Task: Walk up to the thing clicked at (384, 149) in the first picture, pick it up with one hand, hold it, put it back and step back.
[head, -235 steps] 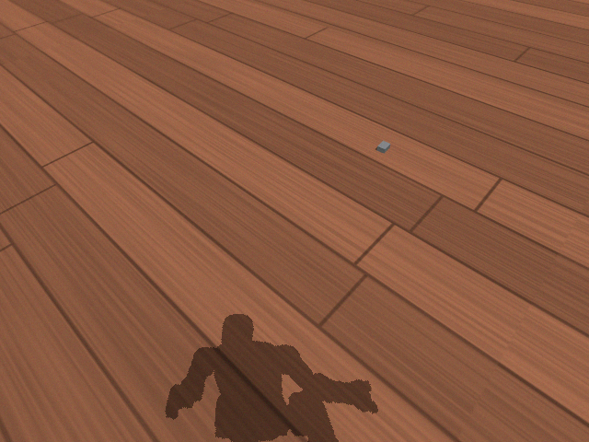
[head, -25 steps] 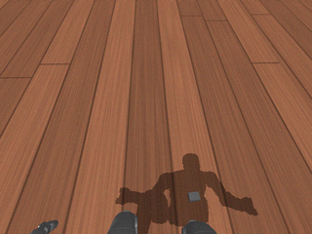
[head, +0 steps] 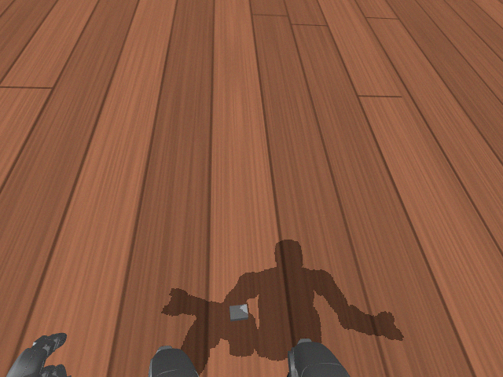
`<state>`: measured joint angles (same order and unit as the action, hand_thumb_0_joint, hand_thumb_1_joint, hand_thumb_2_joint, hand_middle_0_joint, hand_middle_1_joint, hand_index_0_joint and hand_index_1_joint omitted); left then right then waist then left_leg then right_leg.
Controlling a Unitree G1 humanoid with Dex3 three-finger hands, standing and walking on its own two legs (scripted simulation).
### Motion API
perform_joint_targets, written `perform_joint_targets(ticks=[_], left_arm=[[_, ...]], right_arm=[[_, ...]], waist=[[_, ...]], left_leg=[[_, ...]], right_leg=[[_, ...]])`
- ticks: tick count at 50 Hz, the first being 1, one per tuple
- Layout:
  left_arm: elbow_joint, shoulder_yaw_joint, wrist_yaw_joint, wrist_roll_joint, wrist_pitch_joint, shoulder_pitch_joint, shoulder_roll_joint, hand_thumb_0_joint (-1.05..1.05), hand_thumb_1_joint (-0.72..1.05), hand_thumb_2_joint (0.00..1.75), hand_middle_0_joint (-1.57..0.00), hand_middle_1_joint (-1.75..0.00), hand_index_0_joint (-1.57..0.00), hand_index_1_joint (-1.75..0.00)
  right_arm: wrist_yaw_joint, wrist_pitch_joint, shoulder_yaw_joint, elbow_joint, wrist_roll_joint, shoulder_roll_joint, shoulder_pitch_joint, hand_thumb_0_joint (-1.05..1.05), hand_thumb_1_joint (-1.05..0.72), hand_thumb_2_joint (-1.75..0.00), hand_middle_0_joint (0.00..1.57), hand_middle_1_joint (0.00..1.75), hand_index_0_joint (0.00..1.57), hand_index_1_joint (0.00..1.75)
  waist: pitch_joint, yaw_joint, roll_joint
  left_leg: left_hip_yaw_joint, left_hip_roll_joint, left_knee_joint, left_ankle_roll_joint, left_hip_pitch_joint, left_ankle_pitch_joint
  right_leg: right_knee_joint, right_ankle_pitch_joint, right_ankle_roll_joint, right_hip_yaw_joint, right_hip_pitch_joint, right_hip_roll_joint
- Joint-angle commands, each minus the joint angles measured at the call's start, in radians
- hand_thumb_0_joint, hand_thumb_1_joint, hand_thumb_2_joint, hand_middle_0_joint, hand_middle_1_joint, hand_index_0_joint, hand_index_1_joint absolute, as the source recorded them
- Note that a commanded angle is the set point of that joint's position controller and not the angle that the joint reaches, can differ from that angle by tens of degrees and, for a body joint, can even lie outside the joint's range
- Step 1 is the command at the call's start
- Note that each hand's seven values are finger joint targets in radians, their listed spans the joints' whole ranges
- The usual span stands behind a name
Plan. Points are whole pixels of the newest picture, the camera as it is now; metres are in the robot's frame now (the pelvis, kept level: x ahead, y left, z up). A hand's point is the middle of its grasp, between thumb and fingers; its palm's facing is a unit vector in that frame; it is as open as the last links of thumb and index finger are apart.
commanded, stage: walk up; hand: left
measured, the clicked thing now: (238, 312) +0.39 +0.01 -0.70
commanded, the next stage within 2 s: none
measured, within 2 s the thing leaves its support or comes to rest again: neither
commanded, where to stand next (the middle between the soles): +0.09 -0.30 m, yaw +7 degrees
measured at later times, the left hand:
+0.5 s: hand out of the picture +0.09 +0.11 -0.13, palm faces -0.02 -0.93 -0.37, open 7.4 cm
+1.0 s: hand out of the picture +0.00 -0.09 -0.12, palm faces +0.12 -0.93 -0.36, open 7.4 cm
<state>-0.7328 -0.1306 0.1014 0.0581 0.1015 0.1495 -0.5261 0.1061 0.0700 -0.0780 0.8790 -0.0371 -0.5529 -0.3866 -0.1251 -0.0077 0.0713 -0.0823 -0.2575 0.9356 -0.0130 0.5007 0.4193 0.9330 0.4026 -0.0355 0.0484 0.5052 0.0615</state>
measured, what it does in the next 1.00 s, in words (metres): steps to the right: left foot, then right foot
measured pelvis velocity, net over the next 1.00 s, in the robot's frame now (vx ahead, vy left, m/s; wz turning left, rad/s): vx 0.00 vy -0.36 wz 0.13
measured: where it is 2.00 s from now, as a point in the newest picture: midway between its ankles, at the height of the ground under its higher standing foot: outside the picture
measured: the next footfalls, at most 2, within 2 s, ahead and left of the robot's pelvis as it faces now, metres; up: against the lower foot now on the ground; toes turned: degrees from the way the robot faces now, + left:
left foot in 0.24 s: +0.08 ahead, +0.01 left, +0.00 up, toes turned +7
right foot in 0.58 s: +0.07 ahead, -0.44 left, +0.00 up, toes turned +2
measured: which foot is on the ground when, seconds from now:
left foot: down 0.00-0.00, up 0.02-0.22, down 0.24-0.60, up 0.62-0.92, down 0.94-1.00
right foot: down 0.00-0.24, up 0.26-0.56, down 0.58-1.00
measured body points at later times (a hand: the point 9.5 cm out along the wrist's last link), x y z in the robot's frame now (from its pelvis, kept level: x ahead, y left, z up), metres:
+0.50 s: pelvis -0.01 -0.20 +0.02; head +0.03 -0.15 +0.46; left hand +0.09 +0.16 -0.10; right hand +0.02 -0.57 -0.04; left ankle +0.04 +0.00 -0.67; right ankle +0.04 -0.39 -0.62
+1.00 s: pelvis +0.00 -0.36 +0.04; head +0.03 -0.35 +0.48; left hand +0.00 -0.04 -0.09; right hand +0.11 -0.67 -0.08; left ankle -0.01 -0.25 -0.68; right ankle +0.03 -0.44 -0.68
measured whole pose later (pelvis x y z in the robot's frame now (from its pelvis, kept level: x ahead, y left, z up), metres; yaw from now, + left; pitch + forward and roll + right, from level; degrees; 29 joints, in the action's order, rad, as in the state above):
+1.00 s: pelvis +0.00 -0.36 +0.04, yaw +8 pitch -1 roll +2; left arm -0.93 -0.03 0.01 0.01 -0.01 0.25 -0.39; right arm 0.01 0.04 -0.03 0.96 -0.02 -0.39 -0.22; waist -0.10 0.04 0.04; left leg 0.02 0.04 0.71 -0.03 0.33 0.36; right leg 0.76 0.37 0.05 -0.10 0.38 0.03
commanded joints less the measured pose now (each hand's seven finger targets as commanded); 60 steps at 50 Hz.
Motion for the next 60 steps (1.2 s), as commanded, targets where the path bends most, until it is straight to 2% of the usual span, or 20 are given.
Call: perform_joint_targets(ticks=[1, 4, 10, 11, 12, 13, 18, 24, 27, 29, 30, 31, 33, 35, 39, 43, 48, 50, 55, 60], left_arm=[[0.088, -0.085, -0.038, 0.002, -0.046, 0.020, -0.350, 0.00, 0.90, 0.90, -0.20, -0.30, -0.20, -0.30], [0.080, -0.062, -0.052, 0.005, -0.042, -0.035, -0.255, 0.00, 0.90, 0.90, -0.20, -0.30, -0.20, -0.30], [0.118, -0.012, -0.041, 0.012, -0.016, -0.094, -0.127, 0.00, 0.90, 0.90, -0.20, -0.30, -0.20, -0.30], [0.125, 0.010, -0.043, 0.006, -0.015, -0.057, -0.067, 0.00, 0.90, 0.90, -0.20, -0.30, -0.20, -0.30], [0.136, 0.024, -0.043, 0.000, -0.019, -0.029, -0.010, 0.00, 0.90, 0.90, -0.20, -0.30, -0.20, -0.30], [0.137, -0.009, -0.053, 0.013, -0.015, -0.021, -0.124, 0.00, 0.90, 0.90, -0.20, -0.30, -0.20, -0.30], [0.098, -0.049, -0.042, -0.007, -0.014, 0.011, -0.158, 0.00, 0.90, 0.90, -0.20, -0.30, -0.20, -0.30], [0.124, -0.052, -0.012, -0.006, -0.011, -0.022, -0.144, 0.00, 0.90, 0.90, -0.20, -0.30, -0.20, -0.30], [0.081, -0.062, -0.010, -0.006, -0.019, 0.081, -0.138, 0.00, 0.90, 0.90, -0.20, -0.30, -0.20, -0.30], [-0.005, -0.080, -0.025, 0.013, -0.030, 0.275, -0.147, 0.00, 0.90, 0.90, -0.20, -0.30, -0.20, -0.30], [0.021, -0.092, -0.032, 0.028, -0.044, 0.275, -0.249, 0.00, 0.90, 0.90, -0.20, -0.30, -0.20, -0.30], [0.073, -0.092, -0.045, 0.006, -0.047, 0.094, -0.329, 0.00, 0.90, 0.90, -0.20, -0.30, -0.20, -0.30], [0.071, -0.068, -0.061, -0.006, -0.048, 0.041, -0.244, 0.00, 0.90, 0.90, -0.20, -0.30, -0.20, -0.30], [0.050, -0.053, -0.073, -0.008, -0.055, -0.003, -0.210, 0.00, 0.90, 0.90, -0.20, -0.30, -0.20, -0.30], [-0.029, -0.024, -0.094, -0.023, -0.104, 0.060, -0.174, 0.00, 0.90, 0.90, -0.20, -0.30, -0.20, -0.30], [-0.083, -0.004, -0.109, -0.044, -0.138, 0.099, -0.162, 0.00, 0.90, 0.90, -0.20, -0.30, -0.20, -0.30], [-0.097, 0.049, -0.111, -0.056, -0.161, 0.041, -0.091, 0.00, 0.90, 0.90, -0.20, -0.30, -0.20, -0.30], [-0.149, 0.047, -0.118, -0.058, -0.167, 0.034, -0.085, 0.00, 0.90, 0.90, -0.20, -0.30, -0.20, -0.30], [-0.191, 0.046, -0.122, -0.048, -0.184, 0.016, -0.111, 0.00, 0.90, 0.90, -0.20, -0.30, -0.20, -0.30], [-0.224, 0.059, -0.121, -0.053, -0.178, -0.056, -0.077, 0.00, 0.90, 0.90, -0.20, -0.30, -0.20, -0.30]], right_arm=[[0.047, -0.009, -0.049, -0.075, 0.026, -0.157, 0.083, 0.00, -0.90, -0.90, 0.20, 0.30, 0.20, 0.30], [0.031, 0.002, -0.051, 0.048, 0.045, -0.200, -0.053, 0.00, -0.90, -0.90, 0.20, 0.30, 0.20, 0.30], [0.011, 0.025, -0.054, 0.115, 0.037, -0.156, -0.254, 0.00, -0.90, -0.90, 0.20, 0.30, 0.20, 0.30], [0.021, 0.035, -0.064, 0.100, 0.017, -0.190, -0.268, 0.00, -0.90, -0.90, 0.20, 0.30, 0.20, 0.30], [0.033, 0.042, -0.086, 0.050, -0.010, -0.283, -0.206, 0.00, -0.90, -0.90, 0.20, 0.30, 0.20, 0.30], [0.041, 0.044, -0.102, 0.016, 0.018, -0.348, -0.173, 0.00, -0.90, -0.90, 0.20, 0.30, 0.20, 0.30], [0.035, 0.035, -0.083, -0.026, 0.022, -0.251, -0.063, 0.00, -0.90, -0.90, 0.20, 0.30, 0.20, 0.30], [0.023, 0.033, -0.110, -0.061, -0.014, -0.313, -0.034, 0.00, -0.90, -0.90, 0.20, 0.30, 0.20, 0.30], [0.019, 0.021, -0.106, -0.062, -0.014, -0.326, 0.054, 0.00, -0.90, -0.90, 0.20, 0.30, 0.20, 0.30], [0.017, -0.005, -0.058, -0.033, -0.021, -0.187, 0.037, 0.00, -0.90, -0.90, 0.20, 0.30, 0.20, 0.30], [0.019, -0.010, -0.022, -0.066, -0.002, -0.085, 0.051, 0.00, -0.90, -0.90, 0.20, 0.30, 0.20, 0.30], [0.049, -0.010, -0.053, -0.087, 0.010, -0.133, 0.120, 0.00, -0.90, -0.90, 0.20, 0.30, 0.20, 0.30], [0.035, -0.001, -0.053, 0.001, 0.033, -0.173, 0.083, 0.00, -0.90, -0.90, 0.20, 0.30, 0.20, 0.30], [0.016, -0.001, -0.048, 0.063, 0.037, -0.174, -0.020, 0.00, -0.90, -0.90, 0.20, 0.30, 0.20, 0.30], [-0.051, -0.008, -0.024, 0.034, 0.018, -0.131, 0.072, 0.00, -0.90, -0.90, 0.20, 0.30, 0.20, 0.30], [-0.077, -0.014, -0.013, 0.013, 0.011, -0.094, 0.117, 0.00, -0.90, -0.90, 0.20, 0.30, 0.20, 0.30], [-0.079, 0.000, -0.012, 0.025, 0.016, -0.075, 0.119, 0.00, -0.90, -0.90, 0.20, 0.30, 0.20, 0.30], [-0.095, -0.008, -0.014, 0.019, 0.037, -0.096, 0.199, 0.00, -0.90, -0.90, 0.20, 0.30, 0.20, 0.30], [-0.097, -0.030, 0.019, 0.064, 0.041, -0.029, 0.224, 0.00, -0.90, -0.90, 0.20, 0.30, 0.20, 0.30], [-0.102, -0.033, 0.024, 0.109, 0.036, -0.025, 0.265, 0.00, -0.90, -0.90, 0.20, 0.30, 0.20, 0.30]], waist=[[0.091, 0.089, 0.261], [0.083, 0.020, 0.183], [0.084, -0.051, 0.104], [0.102, -0.058, -0.016], [0.063, -0.028, -0.207], [0.098, -0.039, -0.100], [0.092, 0.018, -0.140], [0.105, -0.009, -0.268], [0.136, 0.068, -0.304], [0.195, 0.171, 0.008], [0.115, 0.184, 0.303], [0.062, 0.106, 0.299], [0.020, 0.057, 0.065], [0.064, 0.007, 0.147], [0.037, 0.046, 0.045], [0.077, 0.046, -0.007], [0.163, -0.007, -0.014], [0.189, 0.025, -0.072], [0.178, 0.025, 0.002], [0.175, 0.018, 0.018]], left_leg=[[0.029, 0.237, 0.363, -0.049, 0.320, 0.239], [0.077, 0.189, 0.280, -0.038, 0.201, 0.096], [0.085, 0.212, -0.298, -0.057, -0.290, -0.108], [-0.092, 0.134, -0.450, -0.063, -0.373, -0.065], [-0.558, -0.137, -0.534, -0.125, -0.410, -0.144], [-0.676, -0.286, -0.533, -0.239, -0.371, -0.238], [-0.222, -0.061, -0.406, -0.230, -0.160, -0.263], [-0.197, -0.056, -0.420, -0.229, -0.120, 0.099], [-0.104, -0.033, -0.346, -0.176, 0.035, 0.018], [0.126, 0.145, 0.087, -0.079, 0.235, 0.070], [0.157, 0.278, 0.334, -0.029, 0.476, 0.260], [0.011, 0.269, 0.376, -0.030, 0.388, 0.252], [-0.006, 0.227, 0.336, -0.018, 0.321, 0.110], [0.053, 0.188, 0.304, -0.023, 0.181, 0.072], [0.021, 0.187, 0.118, -0.048, 0.128, 0.095], [0.028, 0.221, -0.089, -0.043, 0.011, 0.068], [-0.037, 0.207, -0.393, -0.082, -0.348, -0.190], [-0.177, 0.096, -0.350, -0.148, -0.301, -0.223], [0.004, 0.222, -0.325, -0.048, -0.176, -0.217], [-0.020, 0.199, -0.426, -0.049, -0.310, -0.346]], right_leg=[[-0.712, 0.332, 0.256, 0.686, -0.115, 0.265], [-0.535, 0.284, 0.269, 0.363, -0.111, 0.181], [-0.286, -0.031, 0.242, 0.129, 0.074, 0.078], [-0.098, -0.040, 0.182, 0.068, 0.142, 0.028], [0.091, 0.060, 0.095, 0.042, 0.334, -0.080], [0.196, 0.167, 0.072, 0.138, 0.328, -0.029], [0.401, 0.016, 0.051, 0.158, 0.179, -0.043], [0.185, 0.103, 0.012, 0.034, 0.146, 0.028], [-0.059, 0.098, 0.032, -0.053, -0.100, 0.013], [-0.255, 0.086, 0.057, -0.069, -0.347, -0.073], [-0.479, 0.222, 0.137, 0.407, -0.262, 0.157], [-0.692, 0.308, 0.225, 0.668, -0.097, 0.258], [-0.569, 0.218, 0.218, 0.459, -0.114, 0.195], [-0.495, 0.253, 0.244, 0.365, -0.088, 0.177], [-0.537, 0.304, 0.259, 0.439, -0.133, 0.247], [-0.489, -0.052, 0.239, 0.391, -0.203, 0.273], [-0.392, -0.395, 0.083, 0.174, -0.091, 0.202], [-0.385, -0.194, -0.003, 0.020, -0.154, 0.058], [-0.530, -0.327, 0.116, 0.163, -0.344, 0.218], [-0.563, -0.317, 0.069, 0.038, -0.292, 0.157]])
